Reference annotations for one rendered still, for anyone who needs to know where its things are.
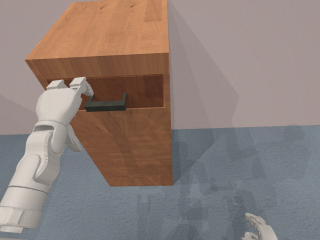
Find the handle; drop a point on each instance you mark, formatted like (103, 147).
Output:
(102, 106)

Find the cabinet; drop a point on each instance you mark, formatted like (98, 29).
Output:
(102, 38)

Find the left robot hand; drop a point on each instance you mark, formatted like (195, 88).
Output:
(60, 103)

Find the right robot hand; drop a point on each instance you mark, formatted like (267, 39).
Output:
(265, 232)

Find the drawer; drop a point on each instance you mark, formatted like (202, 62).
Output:
(143, 91)

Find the robot left forearm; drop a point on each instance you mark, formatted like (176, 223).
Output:
(21, 205)

